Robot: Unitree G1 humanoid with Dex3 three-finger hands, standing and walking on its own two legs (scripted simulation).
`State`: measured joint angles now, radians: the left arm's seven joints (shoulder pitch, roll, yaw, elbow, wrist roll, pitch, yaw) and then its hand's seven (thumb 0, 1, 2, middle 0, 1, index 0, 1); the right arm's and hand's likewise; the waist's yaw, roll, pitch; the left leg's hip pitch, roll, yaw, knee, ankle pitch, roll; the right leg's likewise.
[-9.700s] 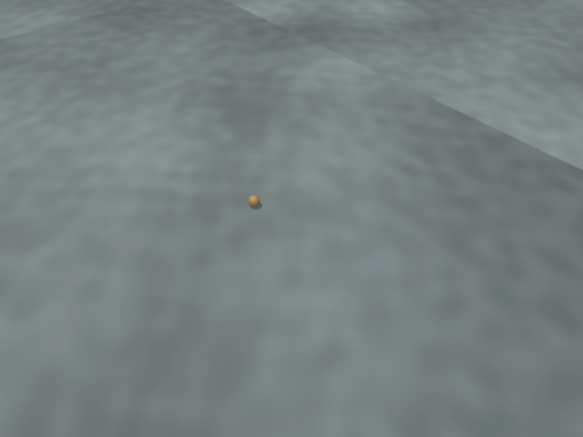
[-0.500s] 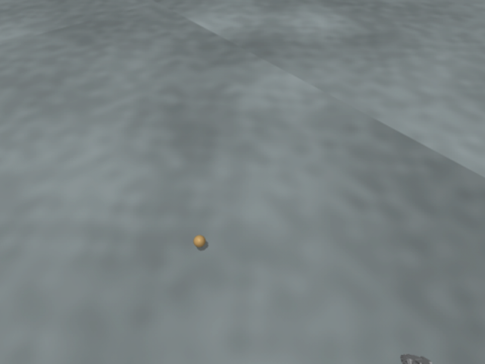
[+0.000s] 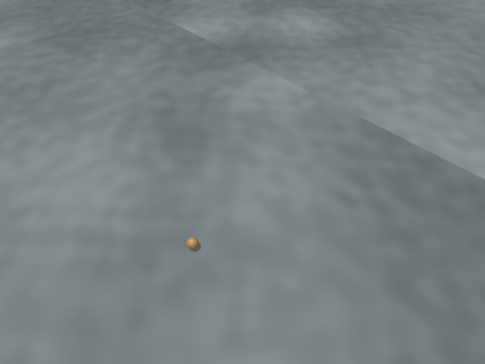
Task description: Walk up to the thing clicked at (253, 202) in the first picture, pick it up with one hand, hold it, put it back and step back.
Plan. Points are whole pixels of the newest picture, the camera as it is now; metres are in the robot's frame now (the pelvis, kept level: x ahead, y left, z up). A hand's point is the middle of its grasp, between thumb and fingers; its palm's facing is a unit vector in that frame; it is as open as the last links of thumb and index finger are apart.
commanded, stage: stand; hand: left
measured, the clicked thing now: (192, 242) +0.76 +0.28 -0.76
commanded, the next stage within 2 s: walk up in 0.38 s
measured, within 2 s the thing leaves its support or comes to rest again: neither
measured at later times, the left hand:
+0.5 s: hand out of the picture +0.08 +0.27 -0.15, palm faces +0.02 -0.94 -0.34, open 7.4 cm
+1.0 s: hand (82, 331) +0.22 +0.34 -0.16, palm faces -0.07 -0.94 -0.34, open 7.4 cm
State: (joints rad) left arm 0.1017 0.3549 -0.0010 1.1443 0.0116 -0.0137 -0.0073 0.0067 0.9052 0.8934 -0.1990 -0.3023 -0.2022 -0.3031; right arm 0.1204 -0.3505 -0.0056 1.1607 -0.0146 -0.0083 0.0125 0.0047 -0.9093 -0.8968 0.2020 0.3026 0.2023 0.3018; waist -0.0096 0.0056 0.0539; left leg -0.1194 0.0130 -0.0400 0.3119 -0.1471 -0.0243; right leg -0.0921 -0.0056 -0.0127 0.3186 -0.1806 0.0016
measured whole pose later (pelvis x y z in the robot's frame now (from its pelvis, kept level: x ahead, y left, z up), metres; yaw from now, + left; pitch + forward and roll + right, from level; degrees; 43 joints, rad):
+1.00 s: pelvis +0.16 +0.07 -0.01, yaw +0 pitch -4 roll +1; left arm 0.27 0.43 0.06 0.92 0.03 0.00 -0.08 0.01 0.91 0.89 -0.20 -0.30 -0.20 -0.30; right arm 0.36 -0.37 -0.06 0.88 -0.02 -0.08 0.04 0.00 -0.91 -0.90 0.21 0.30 0.21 0.30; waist -0.02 -0.05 0.10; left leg -0.07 0.00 0.08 0.41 -0.28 0.02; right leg -0.47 -0.08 0.02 0.77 -0.23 -0.01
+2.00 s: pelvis +0.30 +0.03 -0.01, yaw +1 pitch -3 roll +0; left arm 0.12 0.36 0.00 1.07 0.00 -0.01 -0.01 0.01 0.90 0.89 -0.20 -0.30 -0.20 -0.30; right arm 0.07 -0.36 0.01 1.07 0.00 -0.01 0.02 0.00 -0.91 -0.90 0.20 0.30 0.20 0.30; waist 0.01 0.02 0.09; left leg -0.25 0.04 0.01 0.45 -0.15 -0.02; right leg -0.12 -0.02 -0.03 0.46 -0.28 0.02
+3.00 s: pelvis +0.36 +0.06 -0.02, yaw +2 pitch -3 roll +0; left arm 0.29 0.40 0.04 1.03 0.03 -0.01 -0.02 0.01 0.90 0.89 -0.20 -0.30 -0.20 -0.30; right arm 0.21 -0.39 -0.07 1.04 -0.04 -0.02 0.05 0.01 -0.91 -0.90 0.20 0.30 0.20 0.30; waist 0.02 -0.02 0.05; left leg -0.24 0.00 0.05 0.55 -0.25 0.02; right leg -0.07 -0.06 -0.02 0.55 -0.39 0.01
